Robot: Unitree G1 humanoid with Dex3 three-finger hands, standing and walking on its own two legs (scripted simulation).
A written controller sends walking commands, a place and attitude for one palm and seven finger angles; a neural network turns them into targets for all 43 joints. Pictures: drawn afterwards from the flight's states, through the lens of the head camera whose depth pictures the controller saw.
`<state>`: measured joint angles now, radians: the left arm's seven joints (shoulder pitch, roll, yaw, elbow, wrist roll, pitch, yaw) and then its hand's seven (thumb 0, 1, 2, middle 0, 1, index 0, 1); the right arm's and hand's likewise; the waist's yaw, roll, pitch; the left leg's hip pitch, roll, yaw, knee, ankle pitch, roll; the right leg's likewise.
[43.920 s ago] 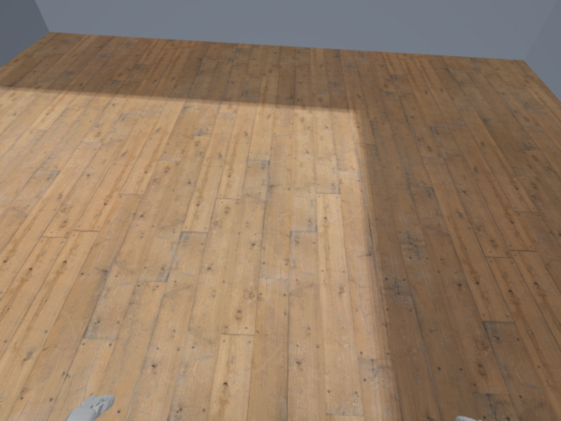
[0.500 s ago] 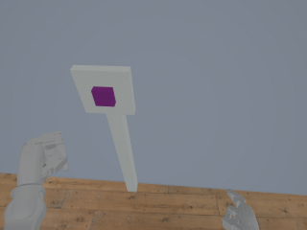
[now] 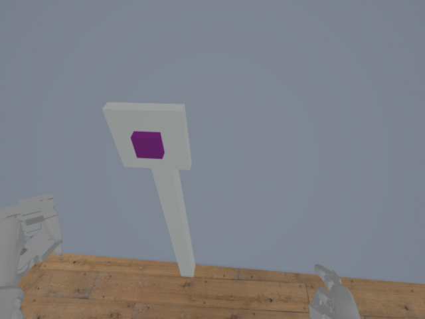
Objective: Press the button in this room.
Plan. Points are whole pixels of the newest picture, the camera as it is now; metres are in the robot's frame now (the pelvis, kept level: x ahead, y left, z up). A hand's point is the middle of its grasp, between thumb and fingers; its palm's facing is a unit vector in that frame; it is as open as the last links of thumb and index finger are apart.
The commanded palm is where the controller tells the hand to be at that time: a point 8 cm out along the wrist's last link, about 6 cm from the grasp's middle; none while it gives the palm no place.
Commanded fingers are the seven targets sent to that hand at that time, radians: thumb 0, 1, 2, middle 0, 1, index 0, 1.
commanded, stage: draw the hand back to the body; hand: left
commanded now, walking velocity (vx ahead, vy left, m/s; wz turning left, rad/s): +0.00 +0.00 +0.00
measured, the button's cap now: (148, 144) +0.47 +0.22 +0.09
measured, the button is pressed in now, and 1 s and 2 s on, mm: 0 0 0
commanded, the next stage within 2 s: step back with the hand held close in 0.16 s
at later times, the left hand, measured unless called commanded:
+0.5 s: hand (65, 239) +0.17 +0.24 +0.15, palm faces +0.35 -0.83 -0.44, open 3.1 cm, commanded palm +0.11 +0.28 +0.17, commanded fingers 0.00 0.90 0.90 -1.30 -1.50 -1.30 -1.50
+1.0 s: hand out of the picture +0.06 +0.28 +0.16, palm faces +0.42 -0.77 -0.47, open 3.1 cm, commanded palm -0.01 +0.31 +0.17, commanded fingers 0.00 0.90 0.90 -1.30 -1.50 -1.30 -1.50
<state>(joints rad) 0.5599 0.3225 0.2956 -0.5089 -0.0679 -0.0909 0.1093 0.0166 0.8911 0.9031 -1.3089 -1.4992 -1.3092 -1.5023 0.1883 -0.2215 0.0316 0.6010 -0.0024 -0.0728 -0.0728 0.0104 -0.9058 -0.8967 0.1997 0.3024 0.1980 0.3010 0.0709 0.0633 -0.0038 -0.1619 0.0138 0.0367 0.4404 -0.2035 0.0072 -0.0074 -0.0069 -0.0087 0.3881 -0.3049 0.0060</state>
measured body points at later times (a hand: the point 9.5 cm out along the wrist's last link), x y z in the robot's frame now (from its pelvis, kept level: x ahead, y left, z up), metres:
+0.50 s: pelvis -0.02 +0.00 +0.00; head -0.02 -0.02 +0.45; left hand +0.15 +0.28 +0.18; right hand +0.17 -0.24 -0.08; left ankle +0.03 +0.11 -0.74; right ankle -0.05 -0.12 -0.74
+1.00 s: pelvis -0.12 +0.02 -0.02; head -0.10 +0.03 +0.43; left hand +0.03 +0.31 +0.18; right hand +0.07 -0.20 -0.09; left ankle +0.02 +0.12 -0.73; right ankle -0.05 -0.12 -0.74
